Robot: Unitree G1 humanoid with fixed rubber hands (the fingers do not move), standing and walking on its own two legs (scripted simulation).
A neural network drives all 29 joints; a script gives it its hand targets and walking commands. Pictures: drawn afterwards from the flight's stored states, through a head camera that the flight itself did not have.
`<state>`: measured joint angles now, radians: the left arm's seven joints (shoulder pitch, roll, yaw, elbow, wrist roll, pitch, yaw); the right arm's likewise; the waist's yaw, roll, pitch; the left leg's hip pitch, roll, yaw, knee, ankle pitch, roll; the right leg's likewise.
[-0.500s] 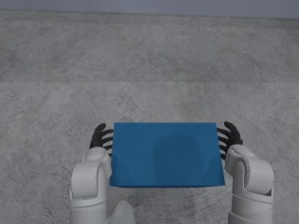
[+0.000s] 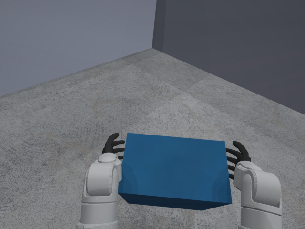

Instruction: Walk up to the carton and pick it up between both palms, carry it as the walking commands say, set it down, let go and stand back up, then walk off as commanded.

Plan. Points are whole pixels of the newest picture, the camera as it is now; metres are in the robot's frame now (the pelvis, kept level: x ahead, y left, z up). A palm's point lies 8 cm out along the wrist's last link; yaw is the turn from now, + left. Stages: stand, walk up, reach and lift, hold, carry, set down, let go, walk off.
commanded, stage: carry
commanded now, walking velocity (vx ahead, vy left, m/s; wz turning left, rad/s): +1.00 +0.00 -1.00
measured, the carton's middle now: (169, 176) +0.29 -0.05 -0.02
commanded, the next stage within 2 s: none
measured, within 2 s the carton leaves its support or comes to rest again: neither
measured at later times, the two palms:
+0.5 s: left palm (161, 84) +0.56 -0.03 +0.13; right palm (258, 115) +0.40 -0.31 +0.14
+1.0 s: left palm (204, 77) +0.63 -0.22 +0.13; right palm (293, 102) +0.49 -0.50 +0.13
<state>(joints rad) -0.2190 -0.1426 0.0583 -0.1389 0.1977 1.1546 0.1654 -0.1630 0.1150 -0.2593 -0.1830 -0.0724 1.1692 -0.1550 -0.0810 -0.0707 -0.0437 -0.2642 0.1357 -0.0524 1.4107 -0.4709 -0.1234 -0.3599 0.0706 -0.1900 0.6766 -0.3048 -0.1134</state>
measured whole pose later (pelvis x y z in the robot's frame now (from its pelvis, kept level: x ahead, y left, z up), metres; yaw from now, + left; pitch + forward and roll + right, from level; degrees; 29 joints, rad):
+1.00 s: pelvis +0.31 -0.20 +0.05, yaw -34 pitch +2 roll +5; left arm -0.20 -0.14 0.16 -0.43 0.09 1.19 0.22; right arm -0.32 0.17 -0.20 -0.29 -0.10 1.07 -0.13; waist 0.01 -0.07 0.09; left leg -0.50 0.02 0.08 0.73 -0.19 -0.06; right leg -0.10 0.03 -0.18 0.24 -0.20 -0.15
